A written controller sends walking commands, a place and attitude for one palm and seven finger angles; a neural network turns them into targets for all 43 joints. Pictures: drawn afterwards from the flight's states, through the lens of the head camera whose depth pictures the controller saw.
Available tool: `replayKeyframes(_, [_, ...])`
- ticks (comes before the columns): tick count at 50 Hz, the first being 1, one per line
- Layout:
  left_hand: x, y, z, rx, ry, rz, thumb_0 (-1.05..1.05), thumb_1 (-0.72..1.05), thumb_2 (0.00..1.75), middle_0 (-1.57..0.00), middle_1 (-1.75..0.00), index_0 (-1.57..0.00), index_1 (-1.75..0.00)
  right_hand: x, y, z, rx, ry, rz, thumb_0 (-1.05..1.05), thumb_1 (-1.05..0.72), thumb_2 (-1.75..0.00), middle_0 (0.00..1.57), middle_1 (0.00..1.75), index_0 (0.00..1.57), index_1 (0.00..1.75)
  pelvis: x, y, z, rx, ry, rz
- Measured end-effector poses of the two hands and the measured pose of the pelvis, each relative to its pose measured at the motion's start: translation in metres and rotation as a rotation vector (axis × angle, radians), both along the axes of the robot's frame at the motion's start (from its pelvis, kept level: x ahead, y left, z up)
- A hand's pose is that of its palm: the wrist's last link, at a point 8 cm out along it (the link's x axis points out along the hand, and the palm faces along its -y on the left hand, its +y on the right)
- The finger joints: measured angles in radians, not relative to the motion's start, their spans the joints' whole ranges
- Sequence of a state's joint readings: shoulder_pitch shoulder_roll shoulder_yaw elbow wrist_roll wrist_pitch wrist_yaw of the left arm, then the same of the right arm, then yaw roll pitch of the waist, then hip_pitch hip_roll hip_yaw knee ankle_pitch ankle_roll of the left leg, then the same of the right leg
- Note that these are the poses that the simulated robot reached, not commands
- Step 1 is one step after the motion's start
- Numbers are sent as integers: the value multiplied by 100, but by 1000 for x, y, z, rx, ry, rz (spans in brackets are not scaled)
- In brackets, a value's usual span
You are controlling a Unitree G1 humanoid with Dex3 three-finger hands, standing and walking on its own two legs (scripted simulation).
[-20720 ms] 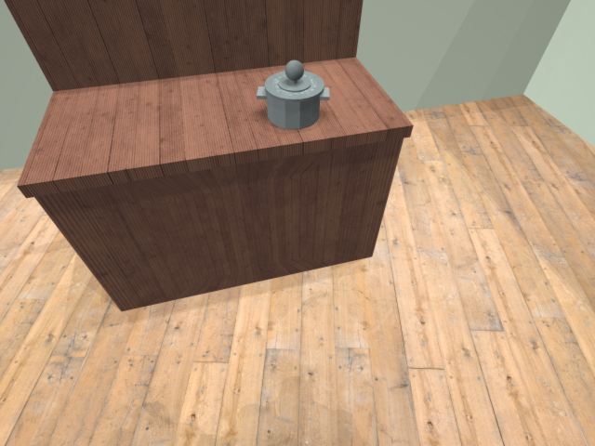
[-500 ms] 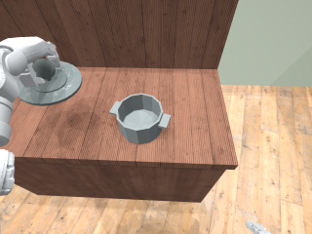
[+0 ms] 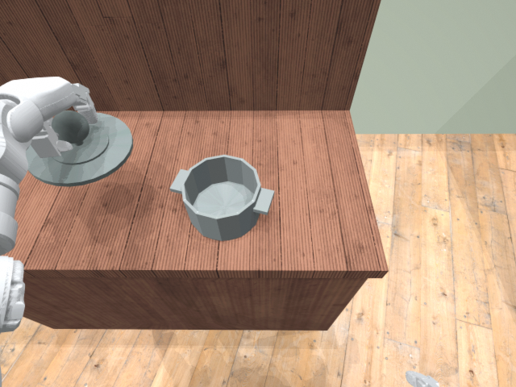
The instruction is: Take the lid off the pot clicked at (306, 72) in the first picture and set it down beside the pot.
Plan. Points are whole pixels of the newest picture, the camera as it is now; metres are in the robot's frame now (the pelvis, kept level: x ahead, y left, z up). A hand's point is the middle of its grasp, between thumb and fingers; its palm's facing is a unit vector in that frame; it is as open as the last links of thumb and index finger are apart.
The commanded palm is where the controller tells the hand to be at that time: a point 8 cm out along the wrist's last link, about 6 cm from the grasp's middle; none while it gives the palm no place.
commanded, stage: lower the lid onto the table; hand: left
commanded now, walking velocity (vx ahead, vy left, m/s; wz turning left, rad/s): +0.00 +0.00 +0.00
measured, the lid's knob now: (70, 127) +0.47 +0.30 +0.13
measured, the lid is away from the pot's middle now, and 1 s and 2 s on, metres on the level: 0.22 0.22 0.22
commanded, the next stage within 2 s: none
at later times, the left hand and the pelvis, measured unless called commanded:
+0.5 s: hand (57, 160) +0.42 +0.31 +0.12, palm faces -0.39 -0.05 -0.92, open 8.3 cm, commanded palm +0.43 +0.31 +0.19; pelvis +0.00 +0.00 +0.00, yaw +0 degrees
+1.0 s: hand (81, 163) +0.44 +0.30 +0.08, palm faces -0.42 -0.04 -0.91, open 8.3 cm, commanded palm +0.45 +0.30 +0.15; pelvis +0.00 +0.00 +0.00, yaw -1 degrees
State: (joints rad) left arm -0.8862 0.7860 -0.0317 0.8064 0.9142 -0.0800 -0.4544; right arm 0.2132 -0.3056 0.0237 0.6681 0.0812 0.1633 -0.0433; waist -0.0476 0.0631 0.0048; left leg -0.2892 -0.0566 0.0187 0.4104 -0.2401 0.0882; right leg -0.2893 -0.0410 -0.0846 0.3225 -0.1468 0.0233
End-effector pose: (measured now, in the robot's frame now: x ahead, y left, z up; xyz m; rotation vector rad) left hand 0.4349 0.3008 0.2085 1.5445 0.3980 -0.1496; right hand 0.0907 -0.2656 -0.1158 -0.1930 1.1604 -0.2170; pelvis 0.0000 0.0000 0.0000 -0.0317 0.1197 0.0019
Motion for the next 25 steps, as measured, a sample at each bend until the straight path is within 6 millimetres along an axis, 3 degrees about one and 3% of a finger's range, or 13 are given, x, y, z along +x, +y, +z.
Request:
replayKeyframes(15, [-12,12,-25,-36,48,18,1,27,89,-97,-107,-49,-84,10,-2,1,-15,-9,12,1,-91,-90,20,29,20,30,-1,-1,-1,-3,1,0])
replayKeyframes(25, [-13,11,-35,-26,55,-17,1,27,89,-97,-107,-50,-83,1,-3,1,-40,7,3,0,-91,-90,20,29,20,30,-2,0,-2,-5,6,2])
